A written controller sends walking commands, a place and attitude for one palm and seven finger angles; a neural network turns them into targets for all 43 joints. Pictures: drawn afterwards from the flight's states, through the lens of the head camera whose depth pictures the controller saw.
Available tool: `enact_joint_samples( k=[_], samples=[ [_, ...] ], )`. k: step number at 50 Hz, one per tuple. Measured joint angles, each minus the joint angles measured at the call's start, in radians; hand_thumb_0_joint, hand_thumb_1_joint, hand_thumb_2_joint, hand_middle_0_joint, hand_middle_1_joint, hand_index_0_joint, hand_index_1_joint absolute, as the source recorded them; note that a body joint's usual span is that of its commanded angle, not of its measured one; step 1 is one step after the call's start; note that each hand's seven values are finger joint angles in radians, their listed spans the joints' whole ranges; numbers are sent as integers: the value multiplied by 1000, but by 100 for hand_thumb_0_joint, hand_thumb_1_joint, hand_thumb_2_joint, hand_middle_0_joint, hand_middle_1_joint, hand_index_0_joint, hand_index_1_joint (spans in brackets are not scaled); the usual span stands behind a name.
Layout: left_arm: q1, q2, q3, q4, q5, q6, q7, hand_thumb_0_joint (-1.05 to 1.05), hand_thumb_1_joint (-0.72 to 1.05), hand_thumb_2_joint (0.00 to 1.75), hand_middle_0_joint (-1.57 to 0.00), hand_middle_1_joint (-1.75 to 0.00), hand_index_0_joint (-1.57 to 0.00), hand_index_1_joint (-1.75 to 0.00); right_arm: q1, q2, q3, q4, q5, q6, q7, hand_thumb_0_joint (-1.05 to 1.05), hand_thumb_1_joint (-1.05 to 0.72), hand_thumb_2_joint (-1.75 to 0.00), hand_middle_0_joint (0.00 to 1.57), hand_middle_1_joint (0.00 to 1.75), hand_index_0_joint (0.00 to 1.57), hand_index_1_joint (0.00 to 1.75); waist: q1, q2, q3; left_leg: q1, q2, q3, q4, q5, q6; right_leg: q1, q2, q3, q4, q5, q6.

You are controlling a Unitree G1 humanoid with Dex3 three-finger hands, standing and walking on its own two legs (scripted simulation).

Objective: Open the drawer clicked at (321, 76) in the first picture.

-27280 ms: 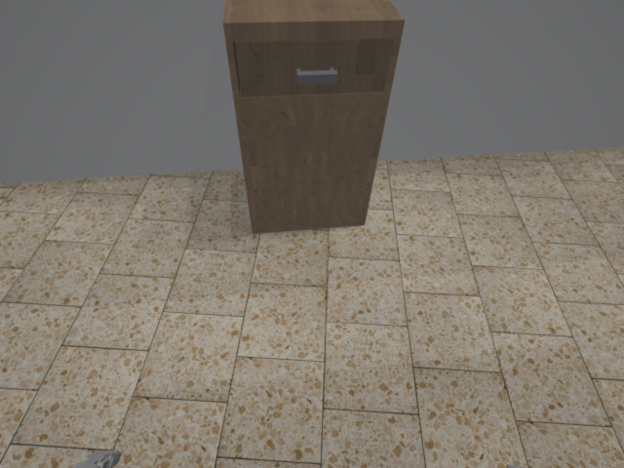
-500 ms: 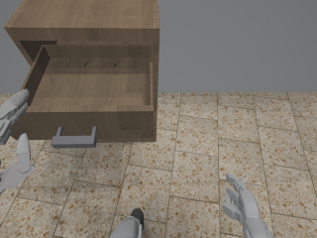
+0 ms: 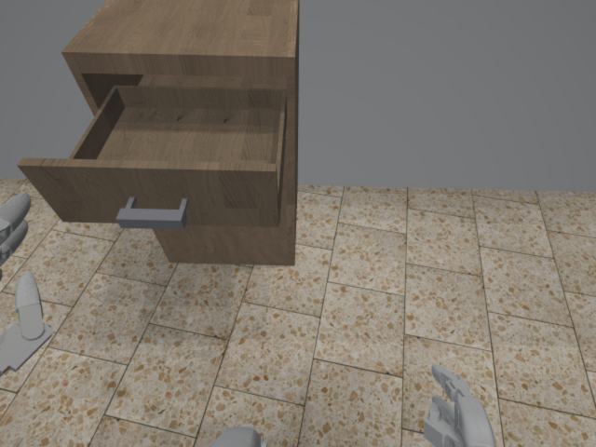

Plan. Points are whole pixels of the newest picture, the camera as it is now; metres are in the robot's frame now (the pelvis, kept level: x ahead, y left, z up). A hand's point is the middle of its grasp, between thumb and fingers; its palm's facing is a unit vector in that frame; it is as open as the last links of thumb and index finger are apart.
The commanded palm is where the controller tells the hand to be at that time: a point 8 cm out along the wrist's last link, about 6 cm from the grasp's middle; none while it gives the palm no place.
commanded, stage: stop stepping back and stand still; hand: left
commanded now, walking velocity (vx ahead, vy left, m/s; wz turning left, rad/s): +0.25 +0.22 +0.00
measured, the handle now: (155, 210) +0.50 +0.30 -0.05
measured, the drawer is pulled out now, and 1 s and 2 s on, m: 0.30 0.30 0.30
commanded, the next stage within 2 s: let the arm hang, fingers relaxed in 0.46 s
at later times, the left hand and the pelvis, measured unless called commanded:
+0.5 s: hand out of the picture +0.13 +0.25 +0.16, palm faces +0.45 -0.79 -0.41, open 7.4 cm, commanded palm +0.07 +0.29 +0.18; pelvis -0.04 +0.00 -0.01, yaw +3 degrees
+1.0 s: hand out of the picture -0.06 +0.19 -0.17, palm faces +0.12 -0.97 -0.23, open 7.0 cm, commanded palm none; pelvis -0.05 -0.01 +0.00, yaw +5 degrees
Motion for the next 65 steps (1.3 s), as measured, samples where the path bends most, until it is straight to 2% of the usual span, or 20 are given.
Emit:
enact_joint_samples(
  k=[2, 4, 8, 10, 12, 15, 18, 21, 24, 26, 28, 30, 31, 33, 35, 38, 42, 48, 55, 65],
  samples=[
    [-16, -31, -10, 63, 5, 4, 1, 1, 89, 90, -22, -30, -22, -30, 21, -10, -5, 24, -5, 14, -4, 1, -90, -90, 20, 30, 21, 30, -6, -10, -36, 9, -7, 21, 47, 8, 2, 3, -14, 4, -35, 25, 1],
    [-31, -54, -26, 114, 16, 12, 5, 1, 89, 90, -21, -30, -22, -30, 46, -24, -11, 36, -9, 15, -10, 1, -90, -90, 20, 30, 21, 30, -14, -20, -67, 61, -3, 46, -30, -13, 16, 4, -28, 2, -68, 49, 4],
    [-23, -80, -69, 126, 35, 31, 17, 1, 89, 90, -21, -30, -21, -30, 83, -60, -26, 35, -19, -9, -17, 1, -90, -90, 20, 30, 20, 30, -22, -34, -96, 231, 11, 78, -352, -32, 54, -5, -40, -10, -91, 76, 8],
    [-17, -78, -85, 89, 36, 26, 18, 1, 89, 90, -21, -30, -21, -30, 94, -85, -40, 12, -24, -29, -22, 1, -90, -90, 20, 30, 20, 30, -28, -11, -83, 298, 34, 65, -500, 39, 60, -25, -28, -32, -53, 64, 14],
    [-25, -52, -81, 68, 38, 18, 16, 1, 89, 90, -21, -30, -21, -30, 88, -82, -52, 8, -21, -36, -23, 1, -90, -90, 20, 30, 20, 30, -20, -27, -55, 296, 27, 67, -476, 106, 21, -39, -31, -10, 17, -11, 35],
    [-24, -15, -51, 70, 43, 10, 17, 1, 89, 90, -21, -30, -21, -30, 94, -68, -48, 5, -8, -40, -23, 1, -91, -90, 20, 30, 20, 30, -20, -16, -59, 289, 29, 59, -422, 71, 1, -37, -22, 2, 63, -78, 52],
    [-53, -2, -24, 105, 39, 0, 17, 1, 89, 90, -21, -30, -21, -30, 87, -51, -36, 18, -2, -37, -21, 1, -91, -90, 19, 30, 20, 30, -15, 8, -60, 267, 39, 39, -343, 11, 14, -17, -3, -4, 42, 17, 19],
    [-91, -41, -30, 140, 36, -6, 14, 1, 89, 90, -21, -30, -21, -30, 66, -39, -28, 43, -7, -20, -13, 1, -90, -90, 20, 30, 20, 30, 0, 18, -70, 208, 25, 34, -220, -67, 43, -27, 6, -3, 36, 29, -7],
    [-100, -82, -54, 138, 35, 5, 14, 1, 89, 90, -21, -30, -21, -30, 53, -27, -10, 46, -15, -8, -7, 1, -90, -90, 20, 30, 20, 30, 1, 7, -70, 226, 14, 54, -308, -55, 61, -28, 6, 3, 23, 37, -1],
    [-91, -91, -69, 119, 36, 11, 17, 1, 89, 90, -21, -30, -21, -30, 52, -18, 2, 32, -23, -13, -8, 1, -90, -90, 20, 30, 20, 30, -1, -1, -58, 245, 14, 60, -365, 62, 48, -35, 8, 13, 54, -12, 15],
    [-75, -81, -74, 107, 43, 18, 18, 1, 89, 90, -21, -30, -21, -30, 62, -2, 9, 22, -24, -20, -9, 1, -90, -90, 20, 30, 20, 30, -2, -12, -62, 257, 10, 66, -376, 76, 31, -45, 9, 32, 121, -89, 41],
    [-154, -75, -124, 247, 79, 22, -23, 1, 89, 90, -21, -30, -21, -30, 65, -7, -11, 66, -40, -51, 23, 1, -90, -90, 20, 30, 20, 30, -10, 13, -86, 230, 4, 39, -365, 69, 24, -67, 4, 44, 201, -132, 52],
    [-215, -84, -161, 361, 86, 55, -47, 0, 89, 90, -21, -30, -21, -30, 60, -15, -17, 93, -45, -41, 33, 1, -90, -90, 20, 30, 20, 30, -8, 27, -97, 215, -4, 26, -356, 66, 23, -67, -2, 57, 208, -144, 53],
    [-324, -112, -223, 615, 92, 127, -80, 0, 90, 90, -20, -30, -20, -30, 45, -23, -15, 143, -50, -7, 43, 1, -90, -90, 20, 30, 20, 30, 0, 23, -106, 197, -27, 23, -327, 56, 21, -36, -24, 87, 143, -10, 49],
    [-403, -153, -275, 884, 94, 185, -102, 0, 90, 90, -20, -30, -20, -30, 24, -27, -12, 189, -42, 28, 50, 1, -90, -90, 20, 30, 20, 30, 0, 31, -94, 192, -24, 22, -295, 37, 15, -21, -20, 88, 142, -62, 45],
    [-446, -207, -351, 1210, 89, 246, -124, 0, 91, 90, -20, -30, -20, -29, 14, -21, -13, 227, -43, 71, 52, 1, -90, -90, 20, 30, 20, 30, -20, 31, -56, 213, -6, 18, -303, 40, 8, 4, -2, 83, 125, -84, 39],
    [-430, -277, -397, 1478, 69, 259, -133, 0, 92, 90, -20, -30, -20, -29, 43, -9, -12, 285, -42, 86, 41, 1, -91, -90, 20, 30, 20, 30, -27, -2, -4, 243, 17, 25, -355, 68, 5, 39, 22, 90, 50, -34, 36],
    [-418, -229, -362, 1632, 69, 229, -124, -4, 100, 90, -21, -30, -21, -30, 127, -2, -13, 400, -42, 103, 22, 1, -91, -90, 20, 30, 20, 30, 10, -2, 31, 256, 39, 12, -427, 118, -2, 79, 43, 77, -74, 41, 27],
    [-385, -216, -372, 1759, 67, 227, -121, -1, 95, 90, -20, -30, -20, -30, 173, 5, -17, 473, -38, 107, 15, 1, -91, -90, 19, 30, 20, 30, 5, 30, 35, 278, 37, 18, -469, 142, 2, 103, 41, 83, -124, 71, 31],
    [-406, -266, -380, 1801, 68, 216, -116, 0, 91, 90, -20, -30, -20, -30, 170, 50, -12, 503, -39, 98, 17, 0, -91, -90, 19, 30, 20, 30, 0, 47, 14, 282, 27, 31, -482, 154, 11, 97, 32, 96, -122, 77, 40]
  ],
)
